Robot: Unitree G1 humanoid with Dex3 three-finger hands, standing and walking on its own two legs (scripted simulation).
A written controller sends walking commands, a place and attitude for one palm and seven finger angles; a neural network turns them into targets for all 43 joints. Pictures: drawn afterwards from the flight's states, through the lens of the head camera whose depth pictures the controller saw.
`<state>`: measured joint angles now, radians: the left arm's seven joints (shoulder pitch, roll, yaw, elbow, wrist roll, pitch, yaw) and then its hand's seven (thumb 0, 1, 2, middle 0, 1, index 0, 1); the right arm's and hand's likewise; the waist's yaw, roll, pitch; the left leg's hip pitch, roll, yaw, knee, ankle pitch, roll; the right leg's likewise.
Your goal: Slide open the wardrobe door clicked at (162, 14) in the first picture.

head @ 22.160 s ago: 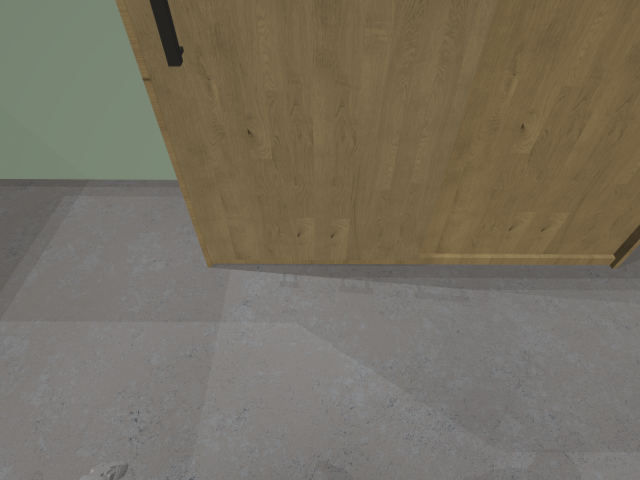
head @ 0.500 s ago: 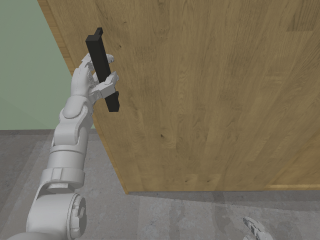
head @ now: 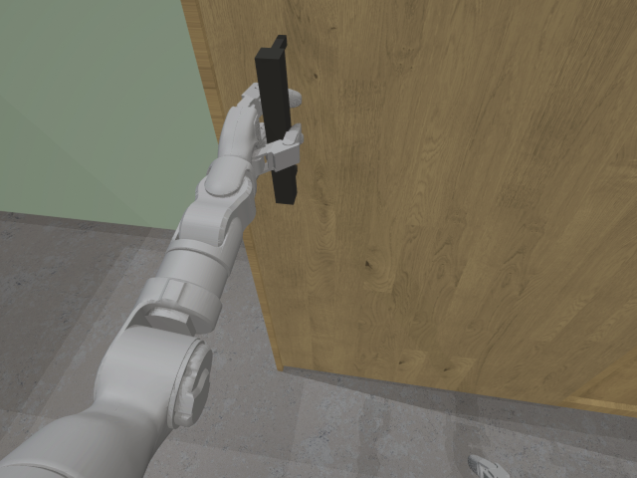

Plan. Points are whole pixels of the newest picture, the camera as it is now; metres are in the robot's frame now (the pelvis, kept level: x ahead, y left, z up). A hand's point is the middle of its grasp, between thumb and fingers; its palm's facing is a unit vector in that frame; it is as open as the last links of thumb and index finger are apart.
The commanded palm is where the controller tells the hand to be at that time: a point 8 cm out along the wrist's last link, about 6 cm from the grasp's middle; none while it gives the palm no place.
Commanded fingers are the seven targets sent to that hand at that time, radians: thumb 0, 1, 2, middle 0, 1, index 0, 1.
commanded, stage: tug the door sideways, standing still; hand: left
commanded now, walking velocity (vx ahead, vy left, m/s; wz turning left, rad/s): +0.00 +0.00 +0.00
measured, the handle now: (283, 126) +0.51 +0.08 +0.19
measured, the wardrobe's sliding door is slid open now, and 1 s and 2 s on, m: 0.00 0.01 0.20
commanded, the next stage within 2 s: step sideways, sliding the door along in 0.34 s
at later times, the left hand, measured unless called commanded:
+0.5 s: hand (292, 149) +0.45 +0.06 +0.19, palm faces -0.04 -1.00 -0.07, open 6.5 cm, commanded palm +0.43 +0.09 +0.19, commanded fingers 0.00 0.90 0.90 -0.45 -1.40 -0.45 -1.40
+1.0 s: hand (307, 151) +0.46 +0.05 +0.18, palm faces +0.16 -0.98 -0.11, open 6.7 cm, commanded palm +0.43 +0.03 +0.19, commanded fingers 0.00 0.90 0.90 -0.45 -1.40 -0.45 -1.40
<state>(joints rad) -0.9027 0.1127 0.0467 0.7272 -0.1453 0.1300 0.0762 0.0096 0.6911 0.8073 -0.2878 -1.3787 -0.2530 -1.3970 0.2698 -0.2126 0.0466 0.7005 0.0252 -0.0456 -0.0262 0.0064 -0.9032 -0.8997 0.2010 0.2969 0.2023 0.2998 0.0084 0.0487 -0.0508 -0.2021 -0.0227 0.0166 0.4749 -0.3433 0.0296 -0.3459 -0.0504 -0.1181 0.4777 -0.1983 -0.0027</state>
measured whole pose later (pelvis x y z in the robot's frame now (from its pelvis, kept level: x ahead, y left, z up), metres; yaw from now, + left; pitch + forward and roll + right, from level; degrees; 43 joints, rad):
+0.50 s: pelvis -0.01 -0.01 +0.00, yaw +0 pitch +5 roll +0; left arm -0.95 0.16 0.04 0.82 -0.14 0.02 0.05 -0.02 0.69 0.80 -0.30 -1.38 -0.21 -1.40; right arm 0.29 -0.25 0.03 0.74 0.02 -0.12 -0.03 0.01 -0.90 -0.90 0.20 0.30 0.20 0.30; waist 0.00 0.05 -0.03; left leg -0.25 -0.02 0.01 0.53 -0.35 0.02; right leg -0.39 -0.05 -0.13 0.52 -0.21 -0.01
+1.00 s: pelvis +0.03 -0.11 -0.01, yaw +6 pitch +2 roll +0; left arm -0.77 0.18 0.02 0.23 -0.09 -0.04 0.11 -0.06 0.68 0.83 -0.45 -1.40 -0.17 -1.34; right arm 0.07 -0.25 -0.04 0.62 0.04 -0.07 -0.05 0.01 -0.90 -0.90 0.20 0.30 0.20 0.30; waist 0.08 0.07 0.25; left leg -0.27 0.11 0.07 0.63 -0.31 -0.03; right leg -0.44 0.01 -0.11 0.82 -0.36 -0.02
